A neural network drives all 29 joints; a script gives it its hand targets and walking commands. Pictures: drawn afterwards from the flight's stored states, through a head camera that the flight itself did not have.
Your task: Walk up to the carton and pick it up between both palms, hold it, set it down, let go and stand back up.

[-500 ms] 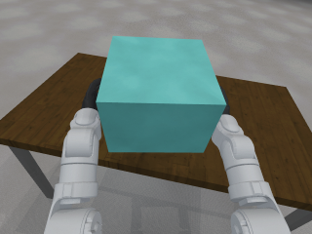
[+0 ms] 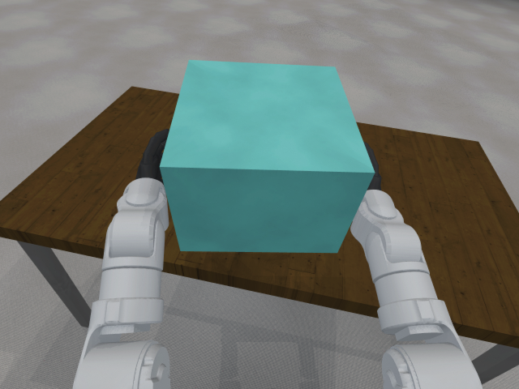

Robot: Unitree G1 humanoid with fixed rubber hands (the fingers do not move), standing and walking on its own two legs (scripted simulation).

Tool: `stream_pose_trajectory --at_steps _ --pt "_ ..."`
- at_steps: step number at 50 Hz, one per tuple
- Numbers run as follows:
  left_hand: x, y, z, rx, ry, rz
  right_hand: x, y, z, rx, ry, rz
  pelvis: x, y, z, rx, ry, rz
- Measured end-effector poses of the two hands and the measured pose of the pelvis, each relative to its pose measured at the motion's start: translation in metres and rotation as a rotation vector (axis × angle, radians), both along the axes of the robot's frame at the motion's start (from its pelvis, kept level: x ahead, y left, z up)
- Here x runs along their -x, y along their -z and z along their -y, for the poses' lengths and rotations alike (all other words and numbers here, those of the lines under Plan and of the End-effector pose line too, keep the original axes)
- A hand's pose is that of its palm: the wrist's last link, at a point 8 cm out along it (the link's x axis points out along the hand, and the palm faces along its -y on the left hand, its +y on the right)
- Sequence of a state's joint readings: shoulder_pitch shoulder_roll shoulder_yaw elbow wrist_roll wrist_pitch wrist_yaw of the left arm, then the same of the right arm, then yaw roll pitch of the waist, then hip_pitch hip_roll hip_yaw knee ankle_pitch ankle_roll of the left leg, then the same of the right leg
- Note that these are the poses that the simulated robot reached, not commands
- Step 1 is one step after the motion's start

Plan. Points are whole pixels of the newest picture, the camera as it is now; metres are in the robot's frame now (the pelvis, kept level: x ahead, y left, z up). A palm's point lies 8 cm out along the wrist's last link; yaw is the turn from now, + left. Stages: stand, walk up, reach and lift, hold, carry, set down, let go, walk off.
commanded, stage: hold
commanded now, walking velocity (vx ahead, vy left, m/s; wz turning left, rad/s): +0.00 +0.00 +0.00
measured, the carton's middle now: (261, 154) +0.40 +0.00 +0.19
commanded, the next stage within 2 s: set down in 1.00 s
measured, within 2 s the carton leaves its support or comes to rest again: neither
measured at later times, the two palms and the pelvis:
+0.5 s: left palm (151, 184) +0.36 +0.16 +0.16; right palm (365, 192) +0.36 -0.16 +0.16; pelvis +0.00 +0.00 +0.00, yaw +0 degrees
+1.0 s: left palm (151, 180) +0.36 +0.16 +0.17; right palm (364, 189) +0.36 -0.16 +0.16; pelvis +0.00 +0.00 +0.00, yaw +0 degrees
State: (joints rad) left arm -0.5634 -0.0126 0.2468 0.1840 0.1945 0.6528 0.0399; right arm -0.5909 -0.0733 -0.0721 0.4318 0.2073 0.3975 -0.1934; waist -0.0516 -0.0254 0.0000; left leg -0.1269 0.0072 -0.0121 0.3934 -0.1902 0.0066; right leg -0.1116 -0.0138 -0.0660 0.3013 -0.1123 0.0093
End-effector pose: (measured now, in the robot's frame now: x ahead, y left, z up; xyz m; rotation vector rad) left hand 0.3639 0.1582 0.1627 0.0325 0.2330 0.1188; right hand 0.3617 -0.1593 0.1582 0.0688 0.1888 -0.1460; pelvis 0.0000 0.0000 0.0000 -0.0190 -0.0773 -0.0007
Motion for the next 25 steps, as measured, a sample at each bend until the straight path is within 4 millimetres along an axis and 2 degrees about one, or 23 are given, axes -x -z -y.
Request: stream_pose_trajectory --at_steps 25 --pt "0.0025 0.0020 -0.0001 0.004 0.000 0.010 0.0018 -0.0002 -0.0001 -0.003 -0.001 0.012 -0.0034 0.0001 -0.0006 0.004 -0.004 -0.002"
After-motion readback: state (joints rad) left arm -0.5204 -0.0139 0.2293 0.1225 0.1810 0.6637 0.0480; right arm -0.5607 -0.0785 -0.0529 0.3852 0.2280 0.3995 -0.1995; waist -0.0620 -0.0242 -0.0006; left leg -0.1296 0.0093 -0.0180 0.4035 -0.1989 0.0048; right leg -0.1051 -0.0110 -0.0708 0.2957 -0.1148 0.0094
